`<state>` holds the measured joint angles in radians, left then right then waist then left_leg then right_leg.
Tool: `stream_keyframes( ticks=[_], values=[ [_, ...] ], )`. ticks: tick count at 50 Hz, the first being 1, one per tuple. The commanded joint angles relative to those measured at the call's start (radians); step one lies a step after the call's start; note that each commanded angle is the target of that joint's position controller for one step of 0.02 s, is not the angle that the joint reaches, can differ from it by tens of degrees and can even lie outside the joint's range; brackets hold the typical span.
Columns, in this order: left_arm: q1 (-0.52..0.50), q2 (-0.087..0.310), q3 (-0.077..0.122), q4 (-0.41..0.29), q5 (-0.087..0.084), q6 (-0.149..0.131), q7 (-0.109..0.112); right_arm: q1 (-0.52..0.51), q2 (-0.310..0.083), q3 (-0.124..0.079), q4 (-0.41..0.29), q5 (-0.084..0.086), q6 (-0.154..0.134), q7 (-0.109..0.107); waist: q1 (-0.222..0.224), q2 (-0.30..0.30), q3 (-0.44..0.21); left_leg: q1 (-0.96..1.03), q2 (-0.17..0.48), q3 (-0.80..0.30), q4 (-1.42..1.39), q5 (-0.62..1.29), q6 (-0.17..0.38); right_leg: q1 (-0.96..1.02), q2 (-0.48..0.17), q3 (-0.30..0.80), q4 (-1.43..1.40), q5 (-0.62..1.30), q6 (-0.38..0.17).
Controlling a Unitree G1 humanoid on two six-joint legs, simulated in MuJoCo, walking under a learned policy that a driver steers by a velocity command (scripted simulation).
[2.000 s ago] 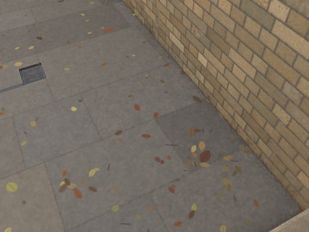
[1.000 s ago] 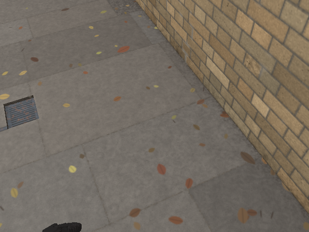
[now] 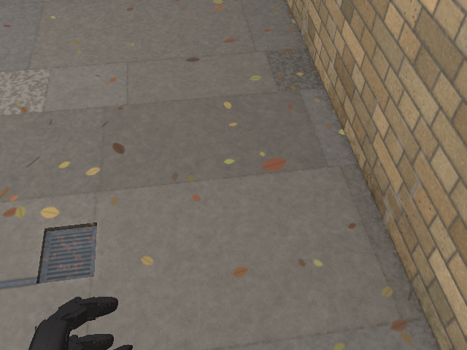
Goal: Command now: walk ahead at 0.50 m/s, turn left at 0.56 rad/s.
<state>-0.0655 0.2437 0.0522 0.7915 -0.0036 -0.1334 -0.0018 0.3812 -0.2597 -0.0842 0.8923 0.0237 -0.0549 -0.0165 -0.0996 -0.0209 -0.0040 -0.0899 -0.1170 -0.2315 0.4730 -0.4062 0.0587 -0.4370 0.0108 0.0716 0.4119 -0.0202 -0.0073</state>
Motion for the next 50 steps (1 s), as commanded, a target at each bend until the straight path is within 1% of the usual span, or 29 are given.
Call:
stream_keyframes(
  ticks=[1,2,3,4,5,7,9,14,16,19,21,22,24,25,26,27,28,29,30,31,32,33,35,38,41,43,47,49,50],
  values=[
    [0.363,0.277,0.085,0.008,0.028,-0.009,0.017,-0.019,-0.032,0.004,-0.111,0.007,-0.024,-0.001,0.196,-0.103,-0.301,-0.478,0.029,0.022,0.493,0.14,-0.001,0.785,-0.333,0.379,0.01,-0.12,-0.202],
    [0.395,0.249,0.081,0.027,0.008,0.007,0.011,0.031,-0.064,0.008,-0.128,0.021,-0.027,-0.002,0.178,-0.3,-0.343,-0.671,0.052,0.071,0.684,-0.202,-0.015,0.847,-0.463,0.673,-0.071,-0.297,-0.276],
    [0.339,0.16,0.058,0.001,-0.001,0.012,0.01,-0.005,-0.147,-0.012,-0.119,0.023,-0.022,-0.001,0.183,-0.175,-0.214,-0.737,0.116,0.054,0.779,-0.139,-0.021,0.731,-0.427,0.597,-0.097,-0.41,-0.242],
    [0.286,0.123,0.046,-0.013,0.001,0.019,0.01,-0.072,-0.155,-0.018,-0.13,0.014,-0.013,-0.001,0.178,-0.093,-0.111,-0.731,0.152,0.088,0.799,-0.057,-0.025,0.597,-0.378,0.451,-0.119,-0.371,-0.199],
    [0.234,0.106,0.038,-0.013,0.007,0.025,0.007,-0.106,-0.14,-0.02,-0.142,0.004,-0.009,0.0,0.153,-0.056,-0.047,-0.702,0.18,0.106,0.765,0.005,-0.026,0.474,-0.334,0.354,-0.156,-0.3,-0.179],
    [0.195,0.086,0.029,-0.006,0.016,0.024,0.002,-0.109,-0.103,-0.023,-0.157,0.005,0.004,0.007,0.113,-0.083,0.002,-0.635,0.228,0.116,0.708,0.069,-0.024,0.337,-0.279,0.213,-0.214,-0.185,-0.16],
    [0.207,0.105,0.037,0.007,0.013,0.016,0.001,-0.123,-0.072,-0.017,-0.178,0.007,0.012,0.011,0.107,-0.079,0.002,-0.633,0.242,0.132,0.675,0.126,-0.034,0.311,-0.27,0.128,-0.253,-0.093,-0.177],
    [0.24,0.153,0.052,0.031,0.01,0.017,0.008,-0.208,-0.063,-0.009,-0.222,0.005,0.012,0.026,0.119,-0.043,0.005,-0.646,0.243,0.148,0.451,0.355,-0.052,0.349,-0.253,-0.06,-0.271,0.093,-0.169],
    [0.258,0.158,0.049,0.042,-0.004,0.022,0.009,-0.261,-0.063,-0.008,-0.243,0.003,0.016,0.031,0.146,-0.028,0.03,-0.617,0.228,0.178,0.342,0.443,-0.05,0.359,-0.241,-0.122,-0.28,0.093,-0.154],
    [0.317,0.183,0.05,0.07,-0.005,0.028,0.014,-0.363,-0.048,0.003,-0.293,0.003,0.02,0.048,0.182,-0.027,0.061,-0.611,0.213,0.227,0.228,0.449,-0.033,0.429,-0.266,-0.167,-0.262,0.1,-0.138],
    [0.341,0.208,0.056,0.085,-0.014,0.037,0.015,-0.398,-0.054,0.004,-0.323,0.004,0.024,0.061,0.185,-0.039,0.076,-0.607,0.202,0.25,0.184,0.377,-0.013,0.489,-0.291,-0.188,-0.233,0.146,-0.127],
    [0.343,0.221,0.059,0.09,-0.02,0.044,0.016,-0.403,-0.062,0.001,-0.334,0.004,0.027,0.067,0.177,-0.047,0.078,-0.589,0.191,0.266,0.167,0.326,0.0,0.514,-0.302,-0.202,-0.205,0.212,-0.12],
    [0.325,0.257,0.067,0.088,-0.029,0.055,0.021,-0.35,-0.097,-0.014,-0.337,-0.002,0.033,0.071,0.125,-0.085,0.032,-0.457,0.131,0.322,0.148,0.221,0.037,0.534,-0.306,-0.242,-0.077,0.547,-0.105],
    [0.31,0.27,0.07,0.088,-0.033,0.063,0.025,-0.245,-0.13,-0.034,-0.312,-0.001,0.036,0.069,0.058,-0.09,-0.027,-0.31,0.087,0.349,0.111,0.218,0.065,0.518,-0.291,-0.271,0.071,0.706,-0.09],
    [0.31,0.254,0.062,0.083,-0.029,0.067,0.028,-0.059,-0.192,-0.069,-0.256,0.002,0.041,0.057,-0.031,-0.06,-0.126,-0.034,0.051,0.338,0.062,0.287,0.106,0.407,-0.25,-0.296,0.295,0.685,-0.057],
    [0.335,0.177,0.034,0.054,0.018,0.059,0.024,0.082,-0.286,-0.096,-0.223,0.009,0.05,0.032,-0.05,0.126,-0.231,0.302,0.243,0.048,0.081,0.376,0.177,0.095,-0.188,-0.295,0.641,0.135,-0.012],
    [0.37,0.1,0.003,-0.011,0.014,0.023,0.003,0.022,-0.341,-0.092,-0.26,0.008,0.035,0.034,0.044,0.319,-0.379,0.554,0.458,-0.543,-0.114,0.142,0.379,-0.282,0.021,-0.121,0.954,-0.571,0.026],
    [0.256,0.187,0.022,-0.021,-0.018,-0.011,-0.015,0.038,-0.251,-0.064,-0.267,-0.005,0.024,0.04,-0.028,0.156,-0.367,0.529,0.457,-0.537,-0.189,0.104,0.332,-0.396,-0.03,0.031,1.018,-0.527,0.003],
    [0.196,0.192,0.021,-0.045,-0.039,-0.023,-0.021,0.004,-0.208,-0.05,-0.257,-0.011,0.011,0.041,-0.016,0.107,-0.228,0.416,0.422,-0.387,-0.19,0.171,0.29,-0.441,-0.067,0.012,0.973,-0.447,-0.022],
    [0.2,0.173,0.017,-0.036,-0.025,-0.025,-0.015,-0.066,-0.181,-0.04,-0.262,-0.007,0.003,0.04,0.04,0.008,-0.136,0.246,0.378,-0.27,-0.199,0.264,0.256,-0.386,-0.111,0.013,0.874,-0.37,-0.023],
    [0.235,0.181,0.023,-0.012,-0.013,-0.013,-0.011,-0.133,-0.133,-0.023,-0.268,-0.009,0.0,0.036,0.085,0.013,-0.095,0.124,0.349,-0.165,-0.213,0.358,0.229,-0.305,-0.152,0.007,0.786,-0.316,-0.012],
    [0.265,0.177,0.024,0.001,-0.011,0.004,-0.016,-0.162,-0.114,-0.014,-0.276,-0.02,-0.002,0.032,0.113,0.049,-0.072,0.04,0.332,-0.119,-0.242,0.42,0.222,-0.238,-0.172,0.005,0.754,-0.288,-0.003],
    [0.291,0.155,0.021,0.013,-0.004,0.03,-0.019,-0.165,-0.128,-0.015,-0.264,-0.018,-0.013,0.026,0.132,0.063,-0.053,-0.033,0.32,-0.044,-0.281,0.53,0.223,-0.201,-0.171,-0.018,0.706,-0.243,0.022],
    [0.213,0.133,0.013,-0.006,0.0,0.042,-0.016,-0.124,-0.158,-0.022,-0.23,-0.021,-0.024,0.012,0.11,0.07,0.0,-0.058,0.298,0.072,-0.327,0.562,0.202,-0.244,-0.168,-0.033,0.555,-0.077,0.048],
    [0.141,0.118,0.005,-0.017,-0.01,0.037,-0.028,-0.11,-0.157,-0.018,-0.205,-0.027,-0.029,0.005,0.077,0.086,0.039,-0.071,0.259,0.177,-0.354,0.471,0.149,-0.195,-0.137,-0.051,0.344,0.15,0.034],
    [0.084,0.11,0.0,-0.032,-0.02,0.035,-0.038,-0.089,-0.167,-0.02,-0.184,-0.028,-0.035,0.004,0.051,0.092,0.069,-0.053,0.274,0.205,-0.379,0.416,0.134,-0.168,-0.111,-0.064,0.248,0.227,0.021],
    [0.03,0.115,-0.003,-0.07,-0.024,0.041,-0.064,-0.056,-0.173,-0.025,-0.141,-0.018,-0.027,0.013,0.025,0.072,0.104,0.132,0.346,0.243,-0.334,0.495,0.122,-0.254,-0.091,-0.048,0.154,0.147,-0.029],
    [0.033,0.121,0.001,-0.087,-0.019,0.038,-0.073,-0.062,-0.181,-0.028,-0.135,-0.02,-0.015,0.005,0.034,0.08,0.08,0.214,0.367,0.264,-0.258,0.65,0.1,-0.262,-0.067,-0.074,0.143,0.05,-0.052],
    [0.061,0.133,0.006,-0.089,-0.015,0.04,-0.073,-0.075,-0.194,-0.031,-0.138,-0.02,-0.009,0.0,0.054,0.1,0.053,0.232,0.367,0.278,-0.198,0.816,0.086,-0.215,-0.042,-0.099,0.143,-0.008,-0.068]
  ],
)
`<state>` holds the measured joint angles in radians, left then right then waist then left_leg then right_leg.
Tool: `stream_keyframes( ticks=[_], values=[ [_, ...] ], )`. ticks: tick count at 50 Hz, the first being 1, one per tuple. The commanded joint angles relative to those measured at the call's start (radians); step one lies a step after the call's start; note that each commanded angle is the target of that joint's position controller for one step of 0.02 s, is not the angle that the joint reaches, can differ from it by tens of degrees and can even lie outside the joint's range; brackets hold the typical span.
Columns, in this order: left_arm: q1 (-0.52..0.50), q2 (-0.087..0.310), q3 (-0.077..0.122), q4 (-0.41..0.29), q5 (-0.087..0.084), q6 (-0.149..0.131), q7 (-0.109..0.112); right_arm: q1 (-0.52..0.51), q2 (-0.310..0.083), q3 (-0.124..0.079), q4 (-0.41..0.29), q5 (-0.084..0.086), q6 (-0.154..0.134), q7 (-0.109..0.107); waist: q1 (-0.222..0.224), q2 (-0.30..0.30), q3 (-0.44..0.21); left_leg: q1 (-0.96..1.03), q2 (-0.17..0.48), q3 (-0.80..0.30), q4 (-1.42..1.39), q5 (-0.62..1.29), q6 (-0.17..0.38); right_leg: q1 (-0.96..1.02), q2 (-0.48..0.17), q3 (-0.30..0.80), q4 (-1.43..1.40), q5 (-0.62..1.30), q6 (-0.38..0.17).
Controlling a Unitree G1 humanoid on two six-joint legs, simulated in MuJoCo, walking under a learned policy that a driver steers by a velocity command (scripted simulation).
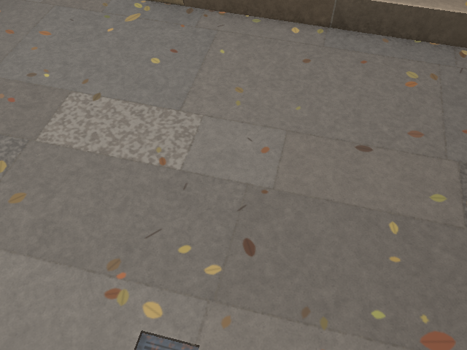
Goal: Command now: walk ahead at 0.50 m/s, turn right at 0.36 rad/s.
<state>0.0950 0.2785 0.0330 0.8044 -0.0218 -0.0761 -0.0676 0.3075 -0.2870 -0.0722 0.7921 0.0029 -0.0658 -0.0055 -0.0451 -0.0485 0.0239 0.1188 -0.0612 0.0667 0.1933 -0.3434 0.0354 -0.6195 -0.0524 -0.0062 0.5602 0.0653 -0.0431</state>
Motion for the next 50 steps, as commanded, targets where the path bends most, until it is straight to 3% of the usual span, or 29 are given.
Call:
stream_keyframes(
  ticks=[1,2,3,4,5,6,7,8,9,10,13,16,19,23,25,26,27,28,29,30,31,32,33,35,38,44,48,50],
  values=[
    [-0.048,0.121,0.036,-0.098,0.007,-0.013,-0.005,-0.009,-0.18,-0.046,-0.042,0.001,0.009,-0.017,0.026,0.152,-0.023,0.039,0.305,-0.007,0.169,0.946,0.094,0.043,0.058,-0.056,0.007,-0.152,-0.048],
    [0.058,0.155,0.056,-0.078,0.009,-0.009,0.0,-0.025,-0.188,-0.046,-0.048,0.001,0.021,-0.025,0.086,0.154,-0.09,0.023,0.281,0.022,0.33,1.087,0.072,0.181,0.102,-0.089,-0.005,-0.173,-0.071],
    [0.202,0.207,0.083,-0.052,0.008,-0.005,0.011,-0.024,-0.18,-0.039,-0.058,-0.001,0.025,-0.034,0.158,0.117,-0.173,-0.107,0.243,0.051,0.561,1.027,0.035,0.422,0.1,-0.044,-0.024,-0.116,-0.11],
    [0.322,0.319,0.113,-0.051,0.013,0.001,0.025,0.079,-0.102,-0.011,-0.098,-0.021,0.005,-0.028,0.139,-0.089,-0.321,-0.499,0.132,0.053,0.959,0.564,-0.032,0.833,-0.15,0.366,0.001,-0.111,-0.271],
    [0.329,0.283,0.099,-0.055,-0.005,-0.003,0.021,0.083,-0.048,0.016,-0.101,-0.023,-0.029,-0.009,0.123,-0.193,-0.443,-0.775,-0.042,-0.108,1.185,-0.221,-0.063,1.033,-0.287,0.828,-0.193,-0.272,-0.397],
    [0.319,0.22,0.082,-0.059,-0.002,-0.002,0.024,-0.009,-0.128,-0.001,-0.119,0.019,-0.058,0.01,0.169,-0.107,-0.368,-0.886,0.031,-0.21,1.232,-0.184,-0.032,1.006,-0.256,0.748,-0.24,-0.389,-0.333],
    [0.27,0.19,0.075,-0.073,0.001,-0.001,0.03,-0.088,-0.135,0.002,-0.146,0.036,-0.073,0.016,0.161,-0.04,-0.243,-0.914,0.078,-0.188,1.176,-0.106,-0.014,0.87,-0.223,0.62,-0.251,-0.386,-0.289],
    [0.208,0.168,0.066,-0.088,0.004,0.001,0.032,-0.125,-0.132,0.001,-0.153,0.018,-0.078,0.011,0.121,0.047,-0.139,-0.884,0.116,-0.17,1.074,-0.051,-0.011,0.696,-0.187,0.522,-0.269,-0.301,-0.265],
    [0.163,0.145,0.057,-0.105,0.012,0.001,0.036,-0.128,-0.142,-0.008,-0.155,-0.004,-0.072,0.003,0.084,0.047,-0.095,-0.812,0.145,-0.167,0.991,-0.017,-0.018,0.569,-0.158,0.458,-0.29,-0.2,-0.254],
    [0.138,0.139,0.053,-0.122,0.02,0.004,0.039,-0.111,-0.137,-0.011,-0.156,-0.011,-0.061,0.002,0.055,0.021,-0.076,-0.758,0.153,-0.165,0.958,-0.003,-0.027,0.49,-0.133,0.43,-0.311,-0.139,-0.256],
    [0.132,0.161,0.062,-0.136,0.015,0.002,0.054,-0.09,-0.103,-0.005,-0.16,-0.019,-0.036,-0.006,0.03,0.001,-0.057,-0.722,0.155,-0.133,0.818,0.052,-0.071,0.372,-0.098,0.336,-0.338,0.0,-0.263],
    [0.162,0.185,0.072,-0.129,0.004,0.006,0.07,-0.187,-0.072,0.008,-0.18,-0.022,-0.035,-0.008,0.063,-0.007,-0.041,-0.682,0.122,-0.114,0.598,0.285,-0.104,0.315,-0.032,0.252,-0.325,0.001,-0.218],
    [0.22,0.179,0.073,-0.114,-0.005,0.022,0.079,-0.297,-0.052,0.017,-0.202,-0.007,-0.043,0.001,0.115,-0.031,-0.036,-0.621,0.07,-0.108,0.398,0.424,-0.114,0.319,-0.013,0.267,-0.296,-0.111,-0.183],
    [0.262,0.169,0.072,-0.105,-0.006,0.039,0.086,-0.333,-0.094,0.001,-0.218,0.007,-0.059,0.021,0.117,-0.049,-0.046,-0.599,0.051,-0.154,0.284,0.355,-0.089,0.445,-0.061,0.399,-0.194,-0.192,-0.163],
    [0.235,0.166,0.073,-0.117,0.0,0.042,0.087,-0.261,-0.117,-0.013,-0.203,0.008,-0.071,0.023,0.067,-0.08,-0.061,-0.503,0.051,-0.143,0.256,0.292,-0.05,0.462,-0.069,0.442,-0.128,-0.161,-0.142],
    [0.224,0.138,0.065,-0.126,0.002,0.041,0.085,-0.179,-0.139,-0.026,-0.183,0.002,-0.076,0.018,0.024,-0.076,-0.102,-0.37,0.07,-0.142,0.228,0.295,-0.017,0.435,-0.032,0.421,-0.049,-0.133,-0.113],
    [0.215,0.083,0.044,-0.145,0.01,0.034,0.079,-0.05,-0.184,-0.041,-0.174,-0.017,-0.081,0.008,-0.039,-0.006,-0.215,-0.142,0.206,-0.259,0.251,0.256,0.047,0.342,0.02,0.35,0.175,-0.185,-0.076],
    [0.344,0.024,0.024,-0.171,-0.007,0.022,0.078,0.065,-0.277,-0.065,-0.146,-0.034,-0.069,0.004,-0.012,0.274,-0.358,0.218,0.438,-0.666,0.21,0.096,0.217,0.01,0.166,0.192,0.511,-0.51,0.001],
    [0.355,0.102,0.031,-0.167,-0.017,0.019,0.079,0.088,-0.219,-0.057,-0.135,-0.005,-0.059,0.011,-0.022,0.337,-0.35,0.234,0.504,-0.883,0.138,-0.149,0.246,-0.159,0.102,0.178,0.681,-0.648,0.019],
    [0.266,0.174,0.052,-0.167,-0.014,0.024,0.079,0.044,-0.145,-0.036,-0.149,-0.001,-0.053,0.006,-0.049,0.212,-0.213,0.12,0.456,-0.745,0.115,-0.199,0.198,-0.205,0.058,0.184,0.745,-0.56,0.028],
    [0.197,0.173,0.056,-0.181,-0.003,0.031,0.079,-0.001,-0.121,-0.026,-0.154,-0.009,-0.044,0.003,-0.042,0.14,-0.13,0.004,0.409,-0.599,0.108,-0.092,0.159,-0.19,0.027,0.147,0.746,-0.487,0.035],
    [0.157,0.159,0.057,-0.197,0.006,0.032,0.075,-0.036,-0.101,-0.018,-0.147,-0.012,-0.039,0.003,-0.026,0.122,-0.063,-0.099,0.366,-0.496,0.083,0.025,0.148,-0.176,0.003,0.141,0.702,-0.435,0.038],
    [0.152,0.143,0.06,-0.203,0.003,0.035,0.069,-0.055,-0.083,-0.01,-0.141,-0.017,-0.039,0.002,-0.003,0.143,-0.034,-0.167,0.333,-0.412,0.058,0.108,0.134,-0.14,-0.024,0.138,0.669,-0.402,0.038],
    [0.17,0.101,0.054,-0.206,-0.008,0.046,0.062,-0.066,-0.077,-0.01,-0.127,-0.012,-0.045,0.004,0.02,0.172,-0.02,-0.231,0.308,-0.308,0.013,0.187,0.137,-0.099,-0.044,0.111,0.631,-0.378,0.042],
    [0.126,0.075,0.046,-0.227,0.0,0.055,0.06,-0.061,-0.116,-0.024,-0.096,-0.011,-0.05,0.003,0.025,0.14,-0.005,-0.236,0.326,-0.21,-0.024,0.312,0.163,-0.138,-0.06,0.104,0.543,-0.308,0.062],
    [-0.025,0.047,0.033,-0.255,0.0,0.041,0.029,-0.039,-0.161,-0.033,-0.047,-0.003,-0.033,-0.004,-0.024,0.112,0.019,-0.186,0.301,-0.006,-0.023,0.413,0.119,-0.077,-0.044,0.032,0.224,-0.043,0.048],
    [-0.099,0.058,0.037,-0.294,-0.004,0.042,0.007,-0.004,-0.199,-0.045,-0.017,0.018,-0.014,-0.004,-0.033,0.119,0.046,-0.087,0.339,0.049,0.019,0.515,0.092,-0.042,-0.017,-0.022,0.103,-0.12,0.002],
    [-0.059,0.087,0.053,-0.298,0.005,0.046,0.006,-0.002,-0.227,-0.054,-0.011,0.029,-0.003,-0.008,0.008,0.145,0.004,-0.053,0.343,0.084,0.139,0.84,0.075,0.074,0.043,-0.073,0.075,-0.23,-0.041]
  ],
)
Over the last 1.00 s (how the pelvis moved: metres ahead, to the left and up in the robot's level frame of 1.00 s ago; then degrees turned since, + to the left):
0.51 0.14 0.00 19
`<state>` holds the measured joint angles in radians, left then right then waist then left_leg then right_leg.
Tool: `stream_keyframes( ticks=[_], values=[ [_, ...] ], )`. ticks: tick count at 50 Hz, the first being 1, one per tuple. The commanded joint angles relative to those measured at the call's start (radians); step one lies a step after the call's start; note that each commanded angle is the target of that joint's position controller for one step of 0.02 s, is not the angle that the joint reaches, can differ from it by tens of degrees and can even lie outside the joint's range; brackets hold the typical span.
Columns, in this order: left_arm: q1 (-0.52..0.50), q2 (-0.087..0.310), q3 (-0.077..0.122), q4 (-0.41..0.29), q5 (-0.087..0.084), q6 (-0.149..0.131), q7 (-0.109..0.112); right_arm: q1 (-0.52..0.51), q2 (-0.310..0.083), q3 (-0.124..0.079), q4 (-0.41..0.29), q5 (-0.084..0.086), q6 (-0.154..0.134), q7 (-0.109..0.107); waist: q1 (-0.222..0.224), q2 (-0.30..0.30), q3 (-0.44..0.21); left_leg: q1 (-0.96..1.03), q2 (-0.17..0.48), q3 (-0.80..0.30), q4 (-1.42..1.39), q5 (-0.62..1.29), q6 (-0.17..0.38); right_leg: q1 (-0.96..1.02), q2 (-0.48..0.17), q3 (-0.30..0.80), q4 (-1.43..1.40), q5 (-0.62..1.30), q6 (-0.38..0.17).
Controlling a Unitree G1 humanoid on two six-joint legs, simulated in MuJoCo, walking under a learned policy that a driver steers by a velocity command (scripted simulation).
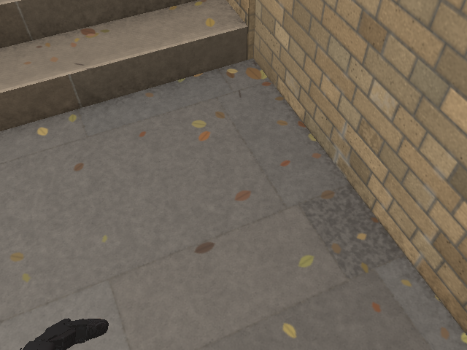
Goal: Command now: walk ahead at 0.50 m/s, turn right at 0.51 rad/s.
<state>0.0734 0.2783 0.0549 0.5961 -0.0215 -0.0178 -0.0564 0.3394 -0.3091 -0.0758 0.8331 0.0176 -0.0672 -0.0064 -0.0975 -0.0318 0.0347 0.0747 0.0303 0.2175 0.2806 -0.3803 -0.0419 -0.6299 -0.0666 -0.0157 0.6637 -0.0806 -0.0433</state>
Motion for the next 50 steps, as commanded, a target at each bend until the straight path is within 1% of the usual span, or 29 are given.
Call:
stream_keyframes(
  ticks=[1,2,3,4,5,6,7,8,10,12,15,19,21,24,27,28,29,30,31,32,33,34,35,37,39,41,44,48,50],
  values=[
    [0.052,0.114,0.049,-0.072,0.008,-0.01,-0.002,-0.034,-0.216,-0.052,-0.047,0.019,0.005,-0.009,0.121,0.131,-0.06,-0.015,0.242,-0.047,0.18,1.017,0.141,0.215,0.098,-0.082,-0.063,-0.101,-0.07],
    [0.219,0.159,0.078,-0.025,0.005,-0.007,0.009,-0.032,-0.195,-0.042,-0.045,0.018,0.007,-0.012,0.209,0.104,-0.144,-0.104,0.209,-0.019,0.375,1.019,0.116,0.464,0.136,-0.085,-0.126,-0.023,-0.106],
    [0.38,0.243,0.104,0.013,0.0,0.003,0.037,-0.009,-0.134,-0.013,-0.065,-0.018,-0.002,-0.012,0.262,-0.005,-0.245,-0.372,0.161,-0.015,0.682,0.615,0.072,0.792,-0.021,0.145,-0.116,-0.006,-0.161],
    [0.336,0.345,0.105,0.005,-0.001,-0.009,0.041,0.094,-0.009,0.032,-0.114,-0.035,-0.032,0.006,0.128,-0.249,-0.367,-0.758,-0.027,-0.138,1.003,-0.214,0.023,1.05,-0.277,0.721,-0.243,-0.182,-0.351],
    [0.369,0.237,0.081,-0.001,0.001,-0.019,0.038,-0.021,-0.119,0.008,-0.102,0.008,-0.056,0.017,0.222,-0.12,-0.41,-0.84,-0.003,-0.296,1.084,-0.189,0.028,1.035,-0.288,0.78,-0.347,-0.277,-0.335],
    [0.326,0.213,0.068,0.012,0.018,-0.028,0.034,-0.111,-0.157,-0.003,-0.131,0.027,-0.068,0.019,0.221,-0.093,-0.249,-0.89,0.032,-0.284,1.074,-0.11,0.037,0.906,-0.25,0.618,-0.356,-0.162,-0.286],
    [0.257,0.186,0.059,0.012,0.015,-0.032,0.035,-0.125,-0.143,0.003,-0.131,0.009,-0.07,0.011,0.175,-0.017,-0.175,-0.854,0.081,-0.278,1.003,-0.027,0.043,0.759,-0.21,0.494,-0.352,-0.055,-0.252],
    [0.198,0.151,0.046,0.007,0.017,-0.033,0.035,-0.124,-0.143,-0.001,-0.122,-0.013,-0.065,0.006,0.139,-0.005,-0.127,-0.793,0.107,-0.273,0.939,0.017,0.036,0.632,-0.176,0.404,-0.366,0.053,-0.234],
    [0.169,0.117,0.032,0.009,0.024,-0.046,0.033,-0.053,-0.122,0.001,-0.107,-0.016,-0.038,0.008,0.08,-0.024,-0.127,-0.688,0.128,-0.285,0.895,0.054,0.024,0.512,-0.157,0.34,-0.412,0.15,-0.239],
    [0.177,0.14,0.033,0.029,0.02,-0.061,0.034,-0.071,-0.082,0.013,-0.114,-0.024,-0.02,0.008,0.07,-0.009,-0.094,-0.698,0.123,-0.269,0.834,0.083,0.004,0.452,-0.166,0.294,-0.459,0.177,-0.256],
    [0.213,0.158,0.036,0.06,0.02,-0.067,0.049,-0.161,-0.062,0.021,-0.145,-0.033,-0.014,0.008,0.093,-0.012,-0.047,-0.772,0.116,-0.268,0.68,0.259,-0.01,0.461,-0.136,0.216,-0.49,0.187,-0.23],
    [0.279,0.166,0.032,0.102,0.021,-0.06,0.066,-0.306,-0.039,0.033,-0.174,-0.023,-0.031,0.029,0.156,-0.03,0.001,-0.738,0.068,-0.232,0.407,0.505,-0.004,0.479,-0.088,0.126,-0.507,0.075,-0.171],
    [0.33,0.164,0.028,0.134,0.017,-0.052,0.073,-0.377,-0.044,0.036,-0.194,-0.017,-0.042,0.049,0.181,-0.027,0.029,-0.726,0.047,-0.226,0.323,0.54,0.003,0.51,-0.107,0.142,-0.512,0.006,-0.162],
    [0.358,0.177,0.031,0.166,0.014,-0.039,0.076,-0.411,-0.052,0.034,-0.213,-0.014,-0.053,0.074,0.179,-0.048,0.051,-0.765,0.035,-0.243,0.247,0.481,0.042,0.63,-0.159,0.165,-0.463,0.044,-0.144],
    [0.344,0.188,0.034,0.181,0.015,-0.029,0.078,-0.357,-0.081,0.025,-0.204,-0.02,-0.058,0.084,0.132,-0.075,0.015,-0.68,0.003,-0.222,0.223,0.352,0.093,0.701,-0.182,0.164,-0.365,0.269,-0.111],
    [0.33,0.198,0.035,0.181,0.019,-0.024,0.078,-0.288,-0.105,0.013,-0.187,-0.022,-0.058,0.08,0.09,-0.084,-0.038,-0.57,-0.03,-0.192,0.223,0.318,0.116,0.704,-0.164,0.147,-0.273,0.442,-0.096],
    [0.318,0.188,0.028,0.179,0.024,-0.018,0.08,-0.144,-0.142,-0.008,-0.146,-0.024,-0.058,0.073,0.012,-0.069,-0.13,-0.366,-0.051,-0.173,0.227,0.339,0.149,0.651,-0.118,0.104,-0.091,0.562,-0.07],
    [0.334,0.15,0.008,0.157,0.043,-0.018,0.083,0.034,-0.207,-0.025,-0.109,-0.034,-0.055,0.063,-0.051,0.025,-0.28,-0.046,0.098,-0.338,0.288,0.387,0.212,0.445,-0.063,0.063,0.215,0.358,-0.038],
    [0.498,0.0,-0.035,0.146,0.033,-0.04,0.067,0.083,-0.28,-0.042,-0.09,-0.037,-0.052,0.065,0.035,0.346,-0.435,0.329,0.343,-0.866,0.176,0.169,0.399,0.025,0.134,0.049,0.614,-0.369,0.031],
    [0.44,0.105,-0.017,0.168,0.019,-0.06,0.063,0.077,-0.184,-0.02,-0.102,-0.012,-0.052,0.063,-0.02,0.27,-0.437,0.332,0.353,-1.021,0.04,0.062,0.391,-0.092,0.117,0.173,0.744,-0.474,0.034],
    [0.311,0.169,0.003,0.135,-0.01,-0.069,0.061,0.009,-0.153,-0.012,-0.106,-0.014,-0.05,0.053,-0.022,0.195,-0.265,0.208,0.319,-0.833,0.043,0.102,0.339,-0.169,0.062,0.147,0.771,-0.409,0.029],
    [0.246,0.174,0.0,0.12,-0.006,-0.075,0.067,-0.057,-0.135,-0.004,-0.115,-0.022,-0.046,0.045,0.005,0.096,-0.184,0.051,0.281,-0.691,0.037,0.242,0.312,-0.133,0.008,0.111,0.716,-0.32,0.029],
    [0.218,0.167,0.003,0.117,0.01,-0.074,0.071,-0.1,-0.115,0.003,-0.116,-0.031,-0.043,0.043,0.041,0.064,-0.116,-0.091,0.243,-0.601,0.016,0.375,0.305,-0.081,-0.023,0.096,0.643,-0.278,0.035],
    [0.263,0.139,0.003,0.127,0.012,-0.054,0.071,-0.136,-0.086,0.015,-0.108,-0.04,-0.049,0.046,0.103,0.105,-0.091,-0.231,0.202,-0.519,-0.043,0.437,0.306,0.041,-0.056,0.101,0.56,-0.256,0.041],
    [0.278,0.101,-0.006,0.13,0.017,-0.034,0.072,-0.15,-0.098,0.011,-0.092,-0.026,-0.057,0.05,0.128,0.114,-0.063,-0.293,0.182,-0.446,-0.089,0.451,0.315,0.074,-0.066,0.08,0.443,-0.253,0.055],
    [0.213,0.082,-0.016,0.105,0.03,-0.03,0.073,-0.155,-0.125,0.003,-0.08,-0.02,-0.057,0.047,0.118,0.103,-0.029,-0.314,0.165,-0.39,-0.118,0.464,0.31,0.07,-0.07,0.062,0.283,-0.19,0.07],
    [0.1,0.068,-0.033,0.079,0.022,-0.045,0.066,-0.126,-0.159,-0.007,-0.063,-0.013,-0.043,0.041,0.067,0.092,-0.001,-0.289,0.122,-0.324,-0.128,0.399,0.279,0.115,-0.05,0.034,0.048,-0.034,0.081],
    [-0.004,0.097,-0.039,0.046,0.015,-0.066,0.049,-0.068,-0.194,-0.017,-0.038,-0.008,-0.026,0.04,0.024,0.079,0.021,-0.185,0.157,-0.344,-0.104,0.395,0.268,0.116,-0.029,0.031,-0.095,0.066,0.074],
    [-0.013,0.124,-0.034,0.039,0.013,-0.074,0.043,-0.054,-0.195,-0.017,-0.024,-0.002,-0.018,0.039,0.034,0.084,0.022,-0.125,0.181,-0.359,-0.066,0.415,0.253,0.131,-0.017,0.032,-0.138,0.025,0.051]
  ],
)
Over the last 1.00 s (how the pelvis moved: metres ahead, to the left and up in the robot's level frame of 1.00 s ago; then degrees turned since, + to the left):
0.55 -0.13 0.00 -35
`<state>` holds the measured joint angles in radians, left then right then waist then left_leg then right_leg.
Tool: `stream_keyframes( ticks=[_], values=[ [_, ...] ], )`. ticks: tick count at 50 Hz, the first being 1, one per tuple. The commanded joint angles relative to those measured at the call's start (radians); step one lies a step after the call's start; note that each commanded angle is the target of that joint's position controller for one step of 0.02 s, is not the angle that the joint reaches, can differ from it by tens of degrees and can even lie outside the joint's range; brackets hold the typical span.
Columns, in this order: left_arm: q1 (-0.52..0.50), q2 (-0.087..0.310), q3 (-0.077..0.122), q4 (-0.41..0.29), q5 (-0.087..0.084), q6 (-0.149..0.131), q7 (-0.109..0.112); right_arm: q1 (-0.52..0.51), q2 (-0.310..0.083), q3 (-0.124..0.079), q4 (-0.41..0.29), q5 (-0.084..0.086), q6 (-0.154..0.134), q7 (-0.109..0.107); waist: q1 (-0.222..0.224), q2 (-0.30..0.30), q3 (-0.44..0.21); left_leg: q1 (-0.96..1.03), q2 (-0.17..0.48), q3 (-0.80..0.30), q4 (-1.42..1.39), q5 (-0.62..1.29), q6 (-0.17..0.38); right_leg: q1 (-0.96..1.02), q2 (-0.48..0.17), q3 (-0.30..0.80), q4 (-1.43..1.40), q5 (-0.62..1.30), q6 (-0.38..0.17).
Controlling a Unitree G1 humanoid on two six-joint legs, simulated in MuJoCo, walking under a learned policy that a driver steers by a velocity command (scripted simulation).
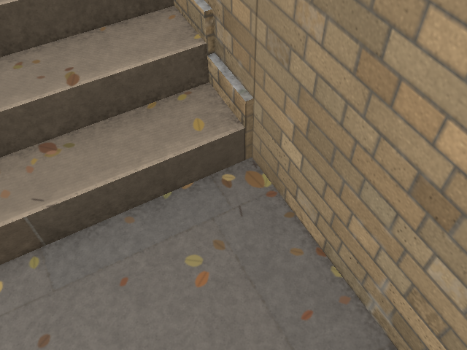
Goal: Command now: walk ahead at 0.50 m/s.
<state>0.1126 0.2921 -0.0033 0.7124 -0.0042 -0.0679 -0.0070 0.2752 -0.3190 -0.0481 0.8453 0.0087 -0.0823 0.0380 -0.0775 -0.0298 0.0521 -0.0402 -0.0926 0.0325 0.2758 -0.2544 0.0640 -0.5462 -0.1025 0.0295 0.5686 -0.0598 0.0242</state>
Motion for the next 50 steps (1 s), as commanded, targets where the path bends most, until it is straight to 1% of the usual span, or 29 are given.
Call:
stream_keyframes(
  ticks=[1,3,4,5,6,7,8,10,11,14,20,24,25,26,27,28,29,30,31,33,34,36,37,39,41,43,46,48,50],
  values=[
    [-0.04,0.129,0.032,-0.07,-0.001,-0.03,-0.013,0.009,-0.202,-0.047,-0.045,0.001,0.008,-0.007,0.023,0.074,-0.021,0.027,0.305,-0.174,-0.024,0.35,0.139,0.076,0.031,-0.027,-0.055,0.004,-0.031],
    [0.093,0.175,0.058,-0.023,0.01,-0.033,-0.015,-0.011,-0.188,-0.04,-0.052,-0.003,0.028,-0.015,0.105,0.076,-0.09,0.035,0.244,-0.141,0.17,0.567,0.107,0.26,0.082,-0.075,-0.127,-0.044,-0.07],
    [0.238,0.212,0.075,0.011,0.013,-0.032,-0.006,-0.022,-0.147,-0.022,-0.066,-0.014,0.026,-0.017,0.175,0.045,-0.185,-0.071,0.195,-0.103,0.38,0.537,0.076,0.476,0.024,-0.017,-0.099,-0.03,-0.111],
    [0.357,0.325,0.104,0.024,0.039,-0.025,0.0,0.025,-0.065,0.009,-0.117,-0.013,0.004,-0.01,0.183,-0.165,-0.325,-0.435,0.055,-0.044,0.758,0.232,0.0,0.828,-0.215,0.374,-0.112,-0.122,-0.266],
    [0.401,0.272,0.099,0.046,0.043,-0.02,-0.008,0.019,-0.063,0.016,-0.106,0.009,-0.017,-0.006,0.198,-0.227,-0.356,-0.646,-0.021,-0.144,0.939,-0.363,-0.014,0.898,-0.318,0.66,-0.27,-0.265,-0.349],
    [0.345,0.222,0.086,0.033,0.027,-0.018,-0.01,-0.022,-0.144,-0.002,-0.115,0.041,-0.026,-0.001,0.202,-0.139,-0.237,-0.746,0.047,-0.195,0.997,-0.332,-0.005,0.829,-0.302,0.557,-0.301,-0.376,-0.303],
    [0.279,0.185,0.077,0.018,0.028,-0.015,-0.005,-0.077,-0.151,-0.003,-0.139,0.039,-0.015,0.001,0.184,-0.097,-0.152,-0.763,0.098,-0.169,0.981,-0.249,0.004,0.742,-0.272,0.436,-0.314,-0.367,-0.264],
    [0.163,0.135,0.061,0.009,0.026,-0.021,0.005,-0.098,-0.144,-0.011,-0.146,0.007,0.017,-0.007,0.129,-0.039,-0.044,-0.677,0.162,-0.165,0.857,-0.1,-0.018,0.538,-0.214,0.266,-0.384,-0.203,-0.219],
    [0.141,0.151,0.063,0.017,0.033,-0.026,0.015,-0.094,-0.117,-0.002,-0.147,-0.004,0.037,-0.007,0.109,-0.041,-0.036,-0.627,0.168,-0.161,0.84,-0.035,-0.033,0.473,-0.208,0.217,-0.422,-0.141,-0.21],
    [0.142,0.173,0.072,0.056,0.039,-0.041,0.025,-0.073,-0.072,0.003,-0.148,-0.009,0.06,-0.016,0.079,-0.053,-0.029,-0.608,0.169,-0.163,0.767,0.075,-0.075,0.413,-0.199,0.07,-0.466,0.026,-0.207],
    [0.19,0.189,0.077,0.106,0.021,-0.035,0.035,-0.21,-0.041,-0.006,-0.205,-0.011,0.052,0.012,0.124,-0.083,0.01,-0.578,0.149,-0.076,0.489,0.33,-0.088,0.432,-0.157,-0.143,-0.445,0.055,-0.146],
    [0.176,0.227,0.091,0.123,0.008,-0.01,0.039,-0.256,-0.062,-0.02,-0.25,-0.01,0.058,0.032,0.113,-0.105,0.049,-0.569,0.142,-0.038,0.394,0.219,-0.051,0.509,-0.199,-0.179,-0.364,0.146,-0.115],
    [0.185,0.151,0.083,0.123,0.025,-0.018,0.031,-0.254,-0.048,-0.012,-0.247,-0.095,0.067,0.047,0.105,-0.104,0.063,-0.525,0.145,0.011,0.327,0.189,-0.02,0.525,-0.186,-0.239,-0.344,0.219,-0.089],
    [0.2,0.157,0.083,0.128,0.027,-0.009,0.028,-0.24,-0.04,-0.016,-0.239,-0.103,0.066,0.048,0.112,-0.115,0.05,-0.466,0.1,0.049,0.322,0.132,-0.003,0.525,-0.179,-0.24,-0.271,0.369,-0.08],
    [0.192,0.2,0.098,0.124,0.024,0.001,0.027,-0.163,-0.053,-0.023,-0.222,-0.096,0.059,0.045,0.069,-0.117,0.001,-0.385,0.071,0.041,0.291,0.07,0.023,0.537,-0.175,-0.24,-0.137,0.495,-0.071],
    [0.177,0.204,0.101,0.114,0.017,0.016,0.028,-0.013,-0.071,-0.037,-0.174,-0.099,0.043,0.029,0.002,-0.061,-0.088,-0.24,0.01,0.057,0.227,0.1,0.049,0.522,-0.139,-0.263,0.102,0.556,-0.064],
    [0.212,0.187,0.095,0.1,0.024,0.019,0.026,0.134,-0.13,-0.052,-0.13,-0.094,0.031,0.012,-0.059,0.053,-0.211,-0.001,0.095,-0.08,0.2,0.264,0.072,0.366,-0.099,-0.265,0.406,0.273,-0.033],
    [0.311,0.03,0.057,0.034,0.019,0.027,0.014,0.1,-0.308,-0.086,-0.162,-0.081,0.033,-0.004,0.056,0.37,-0.329,0.294,0.42,-0.545,0.223,0.664,0.203,-0.027,0.078,-0.23,0.76,-0.629,0.017],
    [0.304,0.109,0.068,0.052,0.039,0.043,0.024,0.124,-0.309,-0.103,-0.182,-0.021,0.042,-0.008,0.011,0.242,-0.488,0.319,0.441,-0.737,0.146,0.731,0.271,-0.022,0.114,-0.014,0.871,-0.591,-0.001],
    [0.18,0.12,0.064,0.056,0.023,0.034,0.029,0.037,-0.179,-0.073,-0.172,-0.012,0.051,-0.022,0.039,0.105,-0.228,0.082,0.354,-0.452,0.14,0.68,0.205,-0.043,0.02,0.013,0.785,-0.376,-0.016],
    [0.159,0.112,0.065,0.066,0.031,0.042,0.033,0.011,-0.129,-0.058,-0.168,-0.009,0.056,-0.026,0.064,0.107,-0.168,0.006,0.298,-0.395,0.116,0.652,0.158,-0.02,-0.005,0.019,0.713,-0.337,-0.018],
    [0.175,0.12,0.066,0.085,0.04,0.082,0.033,-0.028,-0.091,-0.039,-0.169,-0.013,0.06,-0.033,0.094,0.133,-0.156,-0.104,0.249,-0.35,0.082,0.642,0.124,0.079,0.008,0.017,0.629,-0.305,-0.007],
    [0.161,0.105,0.067,0.075,0.042,0.097,0.033,-0.02,-0.113,-0.045,-0.157,-0.022,0.057,-0.031,0.101,0.096,-0.154,-0.116,0.252,-0.364,0.091,0.706,0.122,0.084,0.025,0.006,0.599,-0.314,0.003],
    [0.153,0.092,0.065,0.072,0.04,0.116,0.035,0.001,-0.154,-0.06,-0.139,-0.016,0.047,-0.027,0.104,0.092,-0.153,-0.142,0.253,-0.379,0.077,0.672,0.116,0.089,0.048,0.008,0.543,-0.307,0.018],
    [0.128,0.09,0.066,0.073,0.039,0.126,0.034,-0.003,-0.155,-0.06,-0.134,-0.026,0.051,-0.028,0.096,0.099,-0.152,-0.137,0.253,-0.421,0.049,0.522,0.102,0.063,0.064,0.023,0.473,-0.28,0.012],
    [0.075,0.111,0.073,0.063,0.033,0.12,0.028,0.018,-0.147,-0.06,-0.124,-0.013,0.076,-0.04,0.071,0.119,-0.127,-0.114,0.23,-0.443,0.019,0.371,0.087,0.02,0.068,0.039,0.425,-0.246,0.011],
    [0.026,0.103,0.074,0.052,0.037,0.113,0.022,0.036,-0.146,-0.061,-0.11,-0.006,0.096,-0.048,0.052,0.148,-0.093,-0.088,0.215,-0.479,0.012,0.289,0.091,-0.029,0.077,0.056,0.38,-0.223,0.02],
    [-0.002,0.104,0.073,0.047,0.034,0.105,0.016,0.057,-0.153,-0.065,-0.098,-0.01,0.11,-0.052,0.041,0.12,-0.079,-0.066,0.219,-0.513,0.018,0.291,0.101,-0.042,0.089,0.067,0.348,-0.237,0.023],
    [-0.004,0.096,0.067,0.049,0.028,0.091,0.028,0.074,-0.162,-0.065,-0.079,-0.016,0.109,-0.054,0.048,0.119,-0.064,-0.071,0.202,-0.526,0.029,0.324,0.108,-0.023,0.106,0.076,0.324,-0.261,0.026]
  ],
)
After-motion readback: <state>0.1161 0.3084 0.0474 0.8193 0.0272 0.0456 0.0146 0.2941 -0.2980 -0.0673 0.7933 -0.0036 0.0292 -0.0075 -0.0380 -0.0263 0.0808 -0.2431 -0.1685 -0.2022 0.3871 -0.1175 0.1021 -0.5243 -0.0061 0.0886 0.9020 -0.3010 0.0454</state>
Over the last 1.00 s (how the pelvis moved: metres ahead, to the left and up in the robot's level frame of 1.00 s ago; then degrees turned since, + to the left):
0.56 0.00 0.01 -5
